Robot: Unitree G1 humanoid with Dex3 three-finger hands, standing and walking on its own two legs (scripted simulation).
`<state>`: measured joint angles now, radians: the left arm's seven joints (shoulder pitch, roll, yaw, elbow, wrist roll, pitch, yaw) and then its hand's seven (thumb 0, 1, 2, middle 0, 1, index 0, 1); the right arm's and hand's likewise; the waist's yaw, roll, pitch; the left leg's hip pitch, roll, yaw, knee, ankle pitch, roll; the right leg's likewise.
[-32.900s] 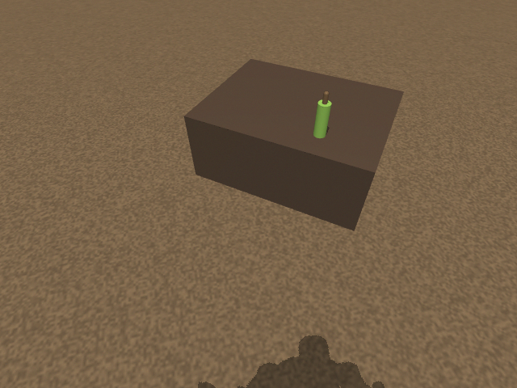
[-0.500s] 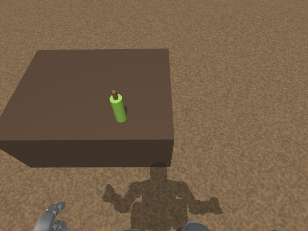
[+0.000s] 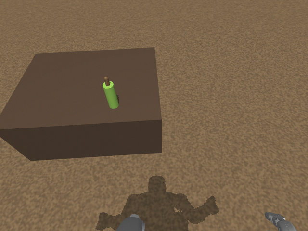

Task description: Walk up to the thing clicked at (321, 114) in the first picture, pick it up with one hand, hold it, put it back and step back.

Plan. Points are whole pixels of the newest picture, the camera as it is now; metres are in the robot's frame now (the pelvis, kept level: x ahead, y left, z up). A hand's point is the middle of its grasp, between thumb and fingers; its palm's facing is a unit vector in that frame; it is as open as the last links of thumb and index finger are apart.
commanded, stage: step back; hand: left
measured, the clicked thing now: (110, 92) +0.83 +0.29 -0.25
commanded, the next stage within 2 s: stand in 1.72 s
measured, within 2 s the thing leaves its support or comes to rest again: neither
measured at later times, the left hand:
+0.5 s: hand out of the picture -0.06 +0.28 -0.13, palm faces +0.08 -0.92 -0.38, open 7.3 cm
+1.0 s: hand out of the picture -0.22 +0.27 -0.14, palm faces +0.08 -0.92 -0.38, open 7.4 cm
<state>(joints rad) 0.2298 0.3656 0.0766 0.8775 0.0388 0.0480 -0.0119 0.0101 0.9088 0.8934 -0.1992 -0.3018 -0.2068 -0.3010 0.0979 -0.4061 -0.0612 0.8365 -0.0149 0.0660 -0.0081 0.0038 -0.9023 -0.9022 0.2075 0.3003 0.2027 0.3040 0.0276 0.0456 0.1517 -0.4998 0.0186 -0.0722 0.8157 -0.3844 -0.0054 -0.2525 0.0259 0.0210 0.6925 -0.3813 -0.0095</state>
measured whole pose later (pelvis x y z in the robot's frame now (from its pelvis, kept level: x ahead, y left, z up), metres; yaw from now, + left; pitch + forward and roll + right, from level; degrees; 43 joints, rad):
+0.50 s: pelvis -0.17 +0.00 +0.01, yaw +5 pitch -2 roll -1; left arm 0.11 0.39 0.07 0.83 0.01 0.06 0.02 0.01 0.91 0.89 -0.20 -0.30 -0.21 -0.30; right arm 0.18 -0.37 -0.04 0.89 -0.04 0.04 0.00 0.01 -0.90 -0.90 0.21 0.30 0.20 0.30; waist -0.01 -0.01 0.15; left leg -0.33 0.02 -0.01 0.63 -0.27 0.02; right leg -0.42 0.07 0.08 1.08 -0.53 0.01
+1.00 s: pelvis -0.26 -0.01 +0.01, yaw +4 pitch -3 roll +1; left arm 0.21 0.40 0.06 0.99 0.02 0.01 -0.02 0.01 0.91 0.89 -0.20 -0.30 -0.21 -0.30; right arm 0.22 -0.34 -0.04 1.01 -0.04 -0.01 0.02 0.01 -0.90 -0.90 0.21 0.30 0.20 0.30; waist 0.02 -0.03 0.06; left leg -0.23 -0.02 -0.02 0.56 -0.29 0.01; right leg -0.29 -0.02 0.02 0.70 -0.45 -0.02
